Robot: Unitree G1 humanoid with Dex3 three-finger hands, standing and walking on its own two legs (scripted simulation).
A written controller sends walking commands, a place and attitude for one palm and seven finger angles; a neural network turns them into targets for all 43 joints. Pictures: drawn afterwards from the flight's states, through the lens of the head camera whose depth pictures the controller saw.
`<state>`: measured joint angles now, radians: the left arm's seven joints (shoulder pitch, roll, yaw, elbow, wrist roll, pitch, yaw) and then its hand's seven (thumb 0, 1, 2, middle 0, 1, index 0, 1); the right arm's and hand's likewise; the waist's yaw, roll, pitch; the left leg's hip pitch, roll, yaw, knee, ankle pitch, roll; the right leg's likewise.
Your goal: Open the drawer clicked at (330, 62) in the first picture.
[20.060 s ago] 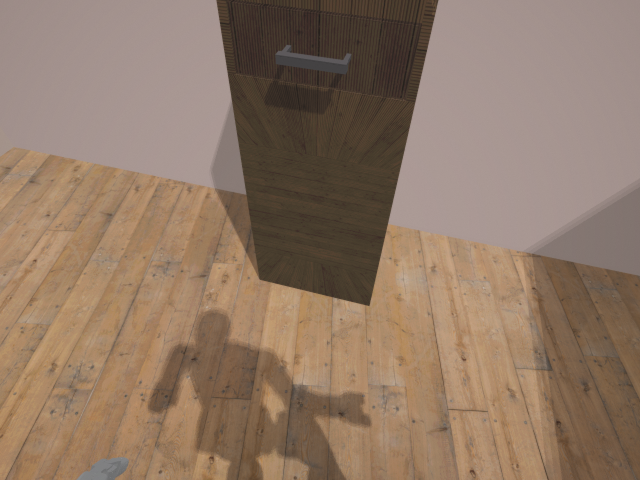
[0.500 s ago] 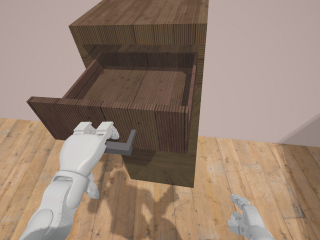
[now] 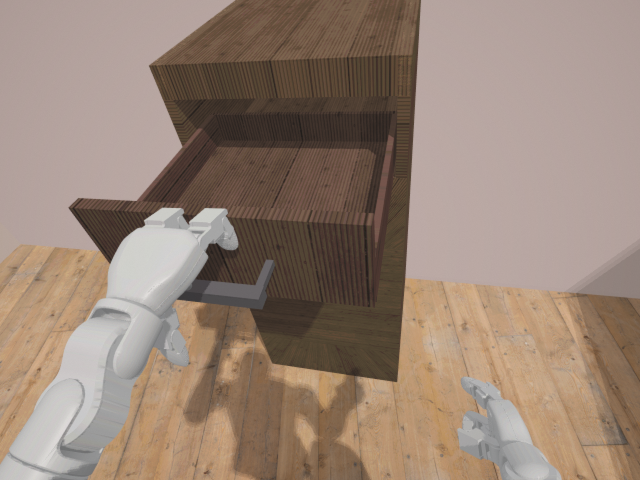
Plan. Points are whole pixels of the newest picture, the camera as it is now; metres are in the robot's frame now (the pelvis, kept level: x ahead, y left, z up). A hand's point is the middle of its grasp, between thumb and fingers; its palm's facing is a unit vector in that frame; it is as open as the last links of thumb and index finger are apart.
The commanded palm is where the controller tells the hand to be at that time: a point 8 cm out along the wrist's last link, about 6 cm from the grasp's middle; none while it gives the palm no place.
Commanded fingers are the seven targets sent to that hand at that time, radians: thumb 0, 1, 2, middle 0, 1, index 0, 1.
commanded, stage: lift the hand off the handle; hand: left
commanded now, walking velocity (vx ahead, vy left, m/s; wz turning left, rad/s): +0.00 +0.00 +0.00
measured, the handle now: (213, 277) +0.30 +0.19 +0.13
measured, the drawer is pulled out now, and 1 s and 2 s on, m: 0.30 0.30 0.30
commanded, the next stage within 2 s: draw the hand back to the body in 0.74 s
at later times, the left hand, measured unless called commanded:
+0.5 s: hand (159, 199) +0.29 +0.20 +0.26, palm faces +0.33 -0.03 -0.94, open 13.7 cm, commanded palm +0.23 +0.20 +0.30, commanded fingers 0.00 -0.50 0.30 -0.30 -1.20 -0.30 -1.20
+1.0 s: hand (143, 202) +0.29 +0.21 +0.26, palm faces +0.26 -0.04 -0.97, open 13.9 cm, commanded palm +0.22 +0.22 +0.32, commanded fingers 0.00 -0.50 0.30 -0.30 -1.20 -0.30 -1.20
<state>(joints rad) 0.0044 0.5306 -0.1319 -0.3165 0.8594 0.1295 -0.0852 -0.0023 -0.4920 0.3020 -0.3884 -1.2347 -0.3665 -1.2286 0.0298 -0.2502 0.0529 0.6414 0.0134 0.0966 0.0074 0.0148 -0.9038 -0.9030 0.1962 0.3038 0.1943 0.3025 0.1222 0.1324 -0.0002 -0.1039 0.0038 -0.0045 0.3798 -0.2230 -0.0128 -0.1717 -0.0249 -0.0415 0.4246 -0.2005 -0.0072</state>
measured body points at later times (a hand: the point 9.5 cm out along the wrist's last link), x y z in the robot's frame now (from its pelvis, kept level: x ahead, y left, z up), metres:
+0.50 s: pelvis -0.02 +0.00 +0.00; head -0.04 -0.07 +0.44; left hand +0.27 +0.20 +0.31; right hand +0.23 -0.19 -0.09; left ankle -0.01 +0.13 -0.74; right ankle +0.02 -0.11 -0.74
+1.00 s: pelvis -0.01 +0.00 -0.01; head -0.03 -0.06 +0.44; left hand +0.27 +0.21 +0.31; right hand +0.23 -0.19 -0.09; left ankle -0.01 +0.13 -0.74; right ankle +0.02 -0.11 -0.74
